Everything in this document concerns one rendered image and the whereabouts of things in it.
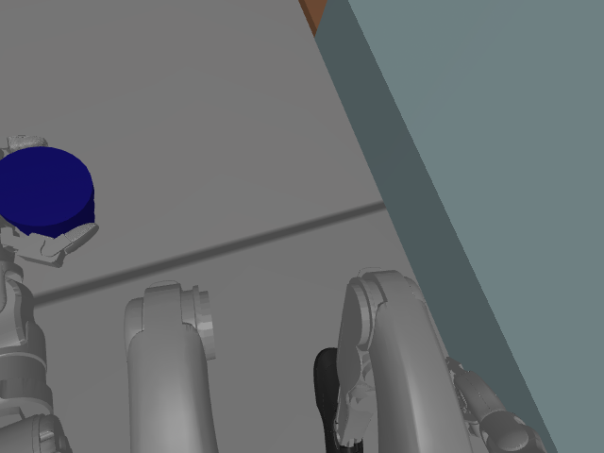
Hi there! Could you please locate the cup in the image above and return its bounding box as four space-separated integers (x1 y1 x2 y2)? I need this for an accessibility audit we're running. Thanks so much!
0 146 95 239

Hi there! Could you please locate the left robot arm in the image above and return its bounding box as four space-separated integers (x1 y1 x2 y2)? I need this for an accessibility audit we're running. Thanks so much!
0 259 73 453

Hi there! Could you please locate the left robot hand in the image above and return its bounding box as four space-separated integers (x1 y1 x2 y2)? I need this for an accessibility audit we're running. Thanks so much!
0 136 99 268

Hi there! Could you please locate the right robot hand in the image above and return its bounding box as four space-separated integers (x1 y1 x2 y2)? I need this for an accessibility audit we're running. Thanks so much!
445 357 507 438

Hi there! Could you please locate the right robot arm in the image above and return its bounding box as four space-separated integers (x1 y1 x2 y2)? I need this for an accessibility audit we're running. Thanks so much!
479 411 547 453

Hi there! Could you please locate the right robot foot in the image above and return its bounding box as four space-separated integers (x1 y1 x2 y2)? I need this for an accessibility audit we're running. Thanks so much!
313 347 363 453

